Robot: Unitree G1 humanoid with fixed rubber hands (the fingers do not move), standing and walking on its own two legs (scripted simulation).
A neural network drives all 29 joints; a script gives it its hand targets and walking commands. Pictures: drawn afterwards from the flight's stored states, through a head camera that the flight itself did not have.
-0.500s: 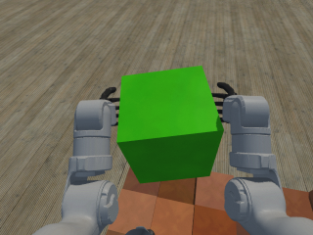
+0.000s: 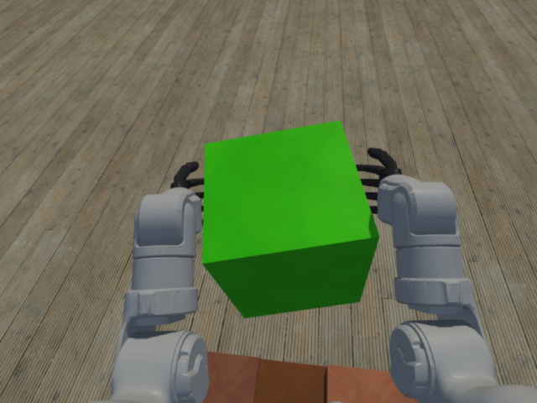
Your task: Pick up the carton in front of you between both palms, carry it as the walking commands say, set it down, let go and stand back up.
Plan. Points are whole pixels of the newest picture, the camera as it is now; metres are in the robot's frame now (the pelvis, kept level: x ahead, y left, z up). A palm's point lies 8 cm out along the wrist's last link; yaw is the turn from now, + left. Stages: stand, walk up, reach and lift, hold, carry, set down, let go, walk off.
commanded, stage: carry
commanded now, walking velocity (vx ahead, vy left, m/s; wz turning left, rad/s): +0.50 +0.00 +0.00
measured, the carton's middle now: (287, 228) +0.38 -0.01 +0.03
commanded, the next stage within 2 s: none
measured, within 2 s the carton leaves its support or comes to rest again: neither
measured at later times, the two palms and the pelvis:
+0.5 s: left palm (194, 110) +0.67 +0.17 +0.06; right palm (330, 102) +0.65 -0.12 +0.07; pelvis +0.32 +0.04 -0.03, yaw -2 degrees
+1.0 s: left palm (204, 42) +1.00 +0.18 +0.06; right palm (308, 32) +1.00 -0.12 +0.07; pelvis +0.64 +0.02 -0.05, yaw +0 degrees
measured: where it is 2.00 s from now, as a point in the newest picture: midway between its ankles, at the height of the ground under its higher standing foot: (264, 183)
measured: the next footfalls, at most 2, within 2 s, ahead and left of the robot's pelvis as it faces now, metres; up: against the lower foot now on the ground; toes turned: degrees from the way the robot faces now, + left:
left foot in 0.34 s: +0.40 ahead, +0.07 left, -0.04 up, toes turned +2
right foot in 0.88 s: +0.75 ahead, -0.03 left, -0.05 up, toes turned -6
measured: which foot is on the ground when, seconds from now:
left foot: up 0.00-0.32, down 0.34-0.88, up 0.90-1.00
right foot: down 0.00-0.32, up 0.34-0.86, down 0.88-1.00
